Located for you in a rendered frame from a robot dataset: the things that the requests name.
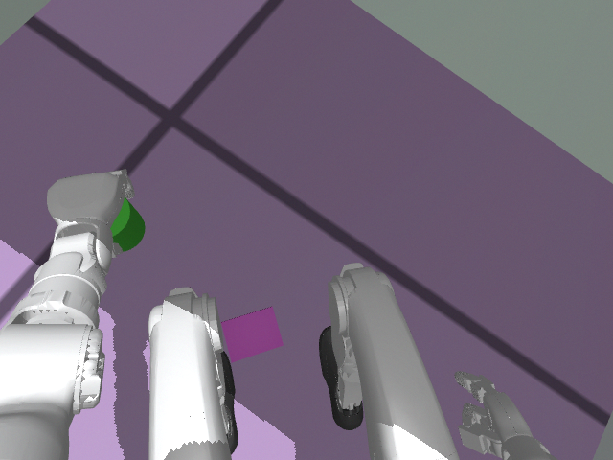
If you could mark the right robot hand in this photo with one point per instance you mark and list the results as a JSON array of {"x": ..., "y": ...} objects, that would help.
[{"x": 485, "y": 430}]

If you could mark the left robot arm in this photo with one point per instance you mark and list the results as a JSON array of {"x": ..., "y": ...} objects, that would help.
[{"x": 51, "y": 359}]

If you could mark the right robot foot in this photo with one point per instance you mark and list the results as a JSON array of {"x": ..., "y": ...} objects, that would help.
[{"x": 345, "y": 418}]

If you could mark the left robot foot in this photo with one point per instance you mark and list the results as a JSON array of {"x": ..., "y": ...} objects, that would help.
[{"x": 232, "y": 435}]

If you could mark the left robot hand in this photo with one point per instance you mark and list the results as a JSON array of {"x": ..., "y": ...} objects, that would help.
[{"x": 97, "y": 196}]

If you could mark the right robot arm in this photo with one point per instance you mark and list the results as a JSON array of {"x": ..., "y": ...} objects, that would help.
[{"x": 525, "y": 448}]

